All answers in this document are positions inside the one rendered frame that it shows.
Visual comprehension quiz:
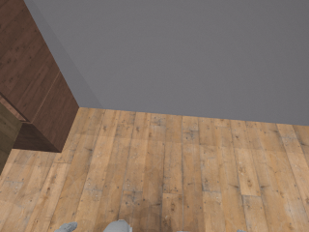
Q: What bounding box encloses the left robot hand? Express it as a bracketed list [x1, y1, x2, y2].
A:
[54, 221, 78, 232]

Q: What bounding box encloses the left robot thigh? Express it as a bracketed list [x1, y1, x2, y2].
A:
[103, 220, 132, 232]

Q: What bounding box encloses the cupboard door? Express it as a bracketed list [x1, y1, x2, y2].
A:
[0, 102, 23, 176]

